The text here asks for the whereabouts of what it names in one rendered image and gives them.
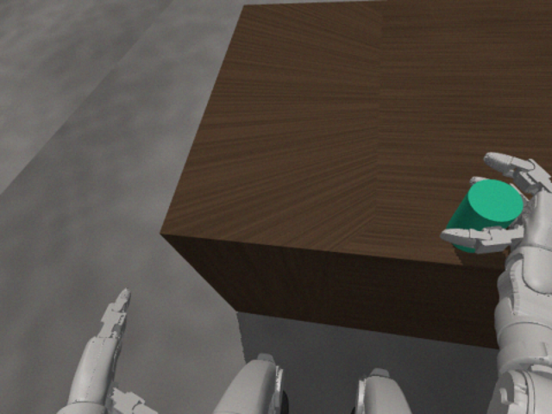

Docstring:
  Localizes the right robot arm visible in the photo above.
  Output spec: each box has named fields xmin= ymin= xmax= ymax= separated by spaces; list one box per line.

xmin=487 ymin=246 xmax=552 ymax=414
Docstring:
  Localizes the right robot hand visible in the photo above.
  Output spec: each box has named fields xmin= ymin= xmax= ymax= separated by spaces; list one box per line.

xmin=440 ymin=153 xmax=552 ymax=254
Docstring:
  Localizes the can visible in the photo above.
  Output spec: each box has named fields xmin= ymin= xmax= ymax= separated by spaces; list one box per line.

xmin=446 ymin=179 xmax=524 ymax=253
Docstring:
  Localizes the left robot hand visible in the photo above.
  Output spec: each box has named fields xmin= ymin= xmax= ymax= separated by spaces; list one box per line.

xmin=67 ymin=288 xmax=158 ymax=414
